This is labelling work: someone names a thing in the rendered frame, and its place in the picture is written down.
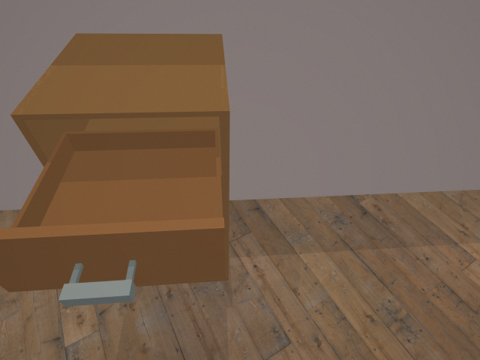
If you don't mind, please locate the handle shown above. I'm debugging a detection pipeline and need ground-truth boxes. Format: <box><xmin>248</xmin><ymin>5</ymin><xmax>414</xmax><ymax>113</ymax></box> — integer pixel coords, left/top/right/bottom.
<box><xmin>58</xmin><ymin>260</ymin><xmax>137</xmax><ymax>307</ymax></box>

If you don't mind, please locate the drawer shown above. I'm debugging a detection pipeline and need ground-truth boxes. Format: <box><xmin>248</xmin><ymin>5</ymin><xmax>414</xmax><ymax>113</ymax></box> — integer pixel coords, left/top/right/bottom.
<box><xmin>0</xmin><ymin>128</ymin><xmax>225</xmax><ymax>293</ymax></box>

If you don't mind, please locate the cabinet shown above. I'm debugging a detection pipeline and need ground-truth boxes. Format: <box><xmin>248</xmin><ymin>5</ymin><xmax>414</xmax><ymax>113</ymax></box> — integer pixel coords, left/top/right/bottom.
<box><xmin>10</xmin><ymin>34</ymin><xmax>230</xmax><ymax>287</ymax></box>

